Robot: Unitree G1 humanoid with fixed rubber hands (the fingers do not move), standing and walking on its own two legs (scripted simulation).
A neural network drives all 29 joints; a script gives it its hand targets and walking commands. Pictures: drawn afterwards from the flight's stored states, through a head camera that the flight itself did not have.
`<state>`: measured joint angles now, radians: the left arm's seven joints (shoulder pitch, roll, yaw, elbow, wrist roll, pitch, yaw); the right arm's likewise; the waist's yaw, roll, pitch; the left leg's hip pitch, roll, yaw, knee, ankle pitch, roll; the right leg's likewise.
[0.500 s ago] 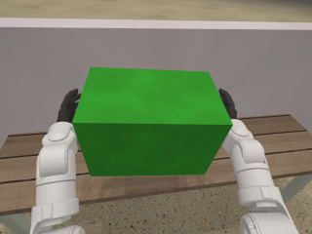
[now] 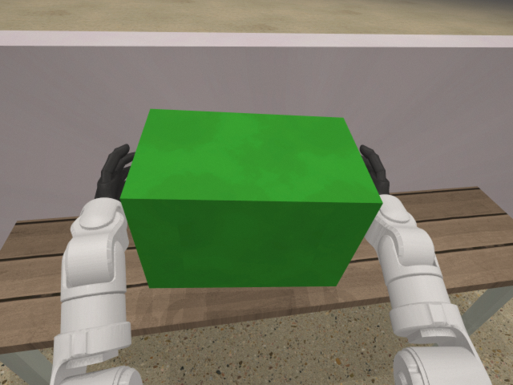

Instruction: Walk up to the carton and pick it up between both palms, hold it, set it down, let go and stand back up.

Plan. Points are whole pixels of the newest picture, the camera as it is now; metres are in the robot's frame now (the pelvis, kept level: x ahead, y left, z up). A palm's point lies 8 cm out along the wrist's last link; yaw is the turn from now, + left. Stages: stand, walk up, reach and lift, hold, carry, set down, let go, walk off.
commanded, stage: hold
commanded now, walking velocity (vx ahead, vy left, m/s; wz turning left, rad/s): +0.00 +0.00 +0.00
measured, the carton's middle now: (247, 201) +0.36 +0.00 +0.15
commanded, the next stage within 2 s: none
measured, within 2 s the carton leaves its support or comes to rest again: neither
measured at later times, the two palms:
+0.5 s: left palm (104, 202) +0.35 +0.21 +0.17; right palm (364, 196) +0.36 -0.18 +0.17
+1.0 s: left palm (102, 202) +0.35 +0.21 +0.17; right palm (362, 195) +0.36 -0.18 +0.17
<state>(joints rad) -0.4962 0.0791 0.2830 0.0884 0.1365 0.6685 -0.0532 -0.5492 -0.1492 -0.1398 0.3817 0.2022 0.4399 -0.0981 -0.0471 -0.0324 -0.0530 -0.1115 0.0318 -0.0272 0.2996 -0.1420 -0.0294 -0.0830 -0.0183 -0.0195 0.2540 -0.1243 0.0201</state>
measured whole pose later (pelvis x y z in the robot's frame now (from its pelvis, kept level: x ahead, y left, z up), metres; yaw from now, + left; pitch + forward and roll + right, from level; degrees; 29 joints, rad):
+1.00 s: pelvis +0.00 +0.00 +0.00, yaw +1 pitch -3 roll -1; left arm -0.50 0.10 0.28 0.15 0.12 0.62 -0.06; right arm -0.54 -0.13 -0.14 0.39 0.19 0.43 -0.12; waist -0.04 -0.03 -0.06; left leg -0.12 0.02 -0.05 0.31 -0.14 -0.03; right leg -0.07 -0.03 -0.04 0.26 -0.13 0.02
